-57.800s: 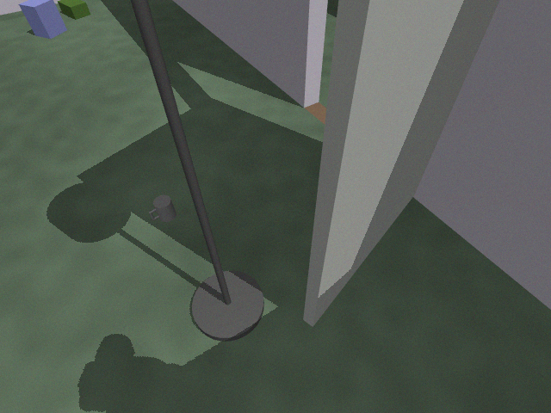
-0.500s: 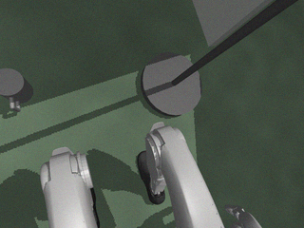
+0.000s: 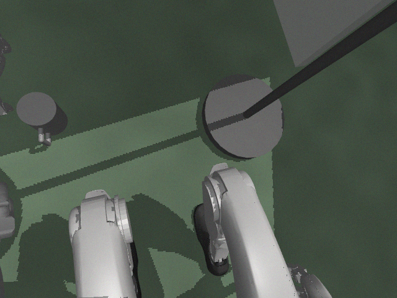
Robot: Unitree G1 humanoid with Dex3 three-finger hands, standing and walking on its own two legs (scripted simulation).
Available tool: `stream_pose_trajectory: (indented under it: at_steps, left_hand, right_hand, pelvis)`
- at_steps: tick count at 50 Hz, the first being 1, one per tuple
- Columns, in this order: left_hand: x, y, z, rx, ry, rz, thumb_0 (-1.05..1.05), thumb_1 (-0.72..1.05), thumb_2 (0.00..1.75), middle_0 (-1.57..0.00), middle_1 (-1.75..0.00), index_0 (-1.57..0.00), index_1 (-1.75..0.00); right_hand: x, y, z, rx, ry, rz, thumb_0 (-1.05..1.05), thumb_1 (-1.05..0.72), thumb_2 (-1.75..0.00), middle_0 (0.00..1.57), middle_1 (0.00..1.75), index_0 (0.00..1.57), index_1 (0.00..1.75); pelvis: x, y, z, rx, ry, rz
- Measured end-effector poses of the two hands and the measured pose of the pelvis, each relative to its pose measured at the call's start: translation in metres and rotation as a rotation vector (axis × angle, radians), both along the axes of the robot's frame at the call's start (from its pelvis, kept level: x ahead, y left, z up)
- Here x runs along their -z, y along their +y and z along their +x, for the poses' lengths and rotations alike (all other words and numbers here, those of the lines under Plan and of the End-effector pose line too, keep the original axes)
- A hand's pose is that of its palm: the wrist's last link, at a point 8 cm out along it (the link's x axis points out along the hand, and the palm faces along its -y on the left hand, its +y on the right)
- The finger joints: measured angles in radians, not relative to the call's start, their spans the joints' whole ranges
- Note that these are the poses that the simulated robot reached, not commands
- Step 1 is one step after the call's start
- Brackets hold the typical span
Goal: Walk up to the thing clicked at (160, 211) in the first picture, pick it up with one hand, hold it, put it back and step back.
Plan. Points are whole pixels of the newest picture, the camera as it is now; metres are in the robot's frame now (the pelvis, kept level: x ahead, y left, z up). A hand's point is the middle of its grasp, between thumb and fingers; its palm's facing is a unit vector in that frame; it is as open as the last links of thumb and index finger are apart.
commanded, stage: home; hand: left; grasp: from above
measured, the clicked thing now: (44, 121) +0.51 +0.29 -0.31
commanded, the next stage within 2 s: none
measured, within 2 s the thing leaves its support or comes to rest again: neither
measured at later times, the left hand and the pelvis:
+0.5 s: hand out of the picture +0.34 +0.26 +0.06, palm faces -0.19 -0.74 -0.64, open 7.6 cm; pelvis +0.01 +0.00 +0.17, yaw +6 degrees
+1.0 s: hand out of the picture +0.25 +0.21 +0.26, palm faces +0.19 -0.96 -0.22, open 7.4 cm; pelvis +0.07 +0.00 +0.33, yaw +8 degrees
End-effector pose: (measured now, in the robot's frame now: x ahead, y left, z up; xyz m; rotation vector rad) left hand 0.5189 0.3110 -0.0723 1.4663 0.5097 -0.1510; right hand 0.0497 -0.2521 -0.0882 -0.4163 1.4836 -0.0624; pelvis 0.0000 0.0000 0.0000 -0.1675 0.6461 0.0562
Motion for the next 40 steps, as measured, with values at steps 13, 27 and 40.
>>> stream_pose_trajectory:
  at_steps: [13, 27, 40]
  left_hand:
    - [-0.094, 0.006, -0.091, -0.179, -0.012, -0.302, 0.01, 0.5, 0.86, -0.22, -0.4, -0.22, -0.41]
    - [-0.196, -0.019, -0.199, -0.488, -0.016, -0.65, 0.01, 0.86, 0.89, -0.21, -0.31, -0.21, -0.31]
    - [-0.285, -0.049, -0.261, -0.771, 0.0, -0.948, 0.01, 0.89, 0.89, -0.21, -0.3, -0.21, -0.3]
  right_hand:
    - [-0.066, -0.014, 0.059, 0.004, -0.143, 0.01, 0.0, -0.9, -0.9, 0.2, 0.3, 0.2, 0.3]
    - [-0.175, 0.021, 0.152, -0.047, -0.51, 0.106, 0.0, -0.9, -0.9, 0.2, 0.3, 0.2, 0.3]
    - [-0.284, 0.031, 0.186, -0.051, -0.694, 0.102, 0.0, -0.9, -0.9, 0.2, 0.3, 0.2, 0.3]
  pelvis:
    - [-0.078, 0.002, 0.005, -0.026, -0.008, 0.034]
    - [-0.184, -0.003, 0.016, -0.056, -0.127, 0.083]
    - [-0.275, -0.006, 0.043, -0.073, -0.263, 0.116]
